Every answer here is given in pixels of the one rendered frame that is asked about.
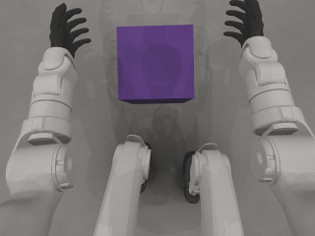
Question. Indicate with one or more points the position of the left robot upper arm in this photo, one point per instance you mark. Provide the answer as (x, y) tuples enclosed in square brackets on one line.
[(37, 178)]

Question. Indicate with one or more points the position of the right robot forearm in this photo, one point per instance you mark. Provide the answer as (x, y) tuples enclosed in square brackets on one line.
[(273, 110)]

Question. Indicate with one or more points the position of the right robot hand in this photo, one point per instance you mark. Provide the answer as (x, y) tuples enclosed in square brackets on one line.
[(252, 20)]

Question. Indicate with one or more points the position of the carton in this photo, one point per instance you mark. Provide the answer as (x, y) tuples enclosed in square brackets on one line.
[(155, 64)]

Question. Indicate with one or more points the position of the left robot forearm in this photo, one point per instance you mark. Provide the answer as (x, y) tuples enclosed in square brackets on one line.
[(49, 120)]

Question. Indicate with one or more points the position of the right robot foot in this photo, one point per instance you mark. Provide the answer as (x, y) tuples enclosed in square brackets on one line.
[(187, 162)]

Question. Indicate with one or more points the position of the left robot hand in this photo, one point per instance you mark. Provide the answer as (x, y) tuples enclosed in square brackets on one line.
[(60, 35)]

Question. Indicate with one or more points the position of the robot right thigh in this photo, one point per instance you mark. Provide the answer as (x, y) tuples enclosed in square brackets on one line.
[(220, 214)]

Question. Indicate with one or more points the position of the right robot upper arm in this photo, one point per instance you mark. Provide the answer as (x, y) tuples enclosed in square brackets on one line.
[(287, 164)]

